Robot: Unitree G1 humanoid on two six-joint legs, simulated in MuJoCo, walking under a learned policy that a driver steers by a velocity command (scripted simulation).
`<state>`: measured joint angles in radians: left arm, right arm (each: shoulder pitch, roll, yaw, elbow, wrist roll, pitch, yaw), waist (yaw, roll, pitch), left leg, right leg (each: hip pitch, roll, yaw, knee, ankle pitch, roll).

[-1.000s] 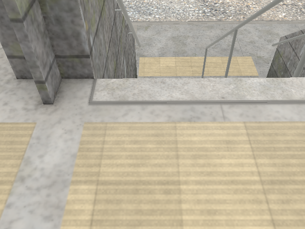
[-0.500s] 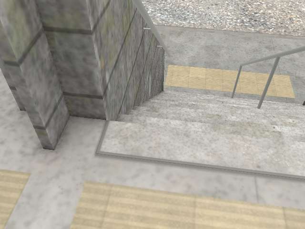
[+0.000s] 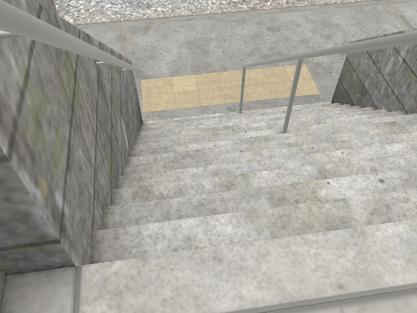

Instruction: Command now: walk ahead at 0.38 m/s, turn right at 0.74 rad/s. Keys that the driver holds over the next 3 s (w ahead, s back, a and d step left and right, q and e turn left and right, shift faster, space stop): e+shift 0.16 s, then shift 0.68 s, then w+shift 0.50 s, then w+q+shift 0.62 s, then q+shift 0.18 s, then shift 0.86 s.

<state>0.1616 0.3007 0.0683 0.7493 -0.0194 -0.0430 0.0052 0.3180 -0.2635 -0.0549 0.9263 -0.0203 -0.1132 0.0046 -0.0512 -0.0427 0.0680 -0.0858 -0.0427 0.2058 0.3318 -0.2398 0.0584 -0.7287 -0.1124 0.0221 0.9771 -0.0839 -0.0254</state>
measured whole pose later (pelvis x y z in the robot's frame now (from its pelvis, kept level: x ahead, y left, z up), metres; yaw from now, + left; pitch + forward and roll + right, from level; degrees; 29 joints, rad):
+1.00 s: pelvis +0.27 +0.07 +0.00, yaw -18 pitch +1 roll -1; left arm 0.26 0.27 0.08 0.77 -0.03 -0.01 0.01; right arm 0.34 -0.22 -0.04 0.80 0.01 -0.05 -0.02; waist -0.03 0.01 -0.03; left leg -0.14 0.00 -0.01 0.44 -0.32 0.04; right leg -0.46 0.00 0.02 0.84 -0.32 -0.04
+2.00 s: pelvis +0.81 -0.12 -0.24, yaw +11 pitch +0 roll +1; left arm 0.04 0.15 -0.03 0.52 0.01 -0.10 0.04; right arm 0.52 -0.19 -0.03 0.84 0.00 -0.02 0.00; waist -0.05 0.01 0.03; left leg -0.31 -0.21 -0.14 0.82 -0.47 0.13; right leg -0.97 -0.05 0.17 1.43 -0.05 0.09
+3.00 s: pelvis +1.06 -0.10 -0.40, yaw +29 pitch -2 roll +0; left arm 0.35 0.19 0.02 0.93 0.01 0.08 0.05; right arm 0.22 -0.18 0.02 0.98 0.02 0.03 -0.01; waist 0.03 -0.04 0.06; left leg -0.17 -0.04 -0.04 0.40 -0.19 0.03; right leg -0.01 -0.04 0.08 0.31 -0.27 0.06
